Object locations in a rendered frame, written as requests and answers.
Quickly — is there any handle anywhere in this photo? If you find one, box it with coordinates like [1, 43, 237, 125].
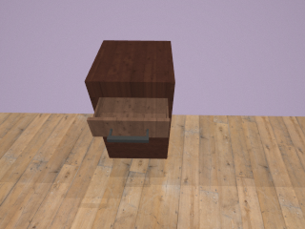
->
[107, 129, 150, 143]

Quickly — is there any drawer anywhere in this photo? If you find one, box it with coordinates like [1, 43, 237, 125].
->
[87, 97, 171, 138]

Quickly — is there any cabinet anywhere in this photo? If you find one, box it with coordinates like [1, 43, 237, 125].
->
[84, 40, 175, 159]

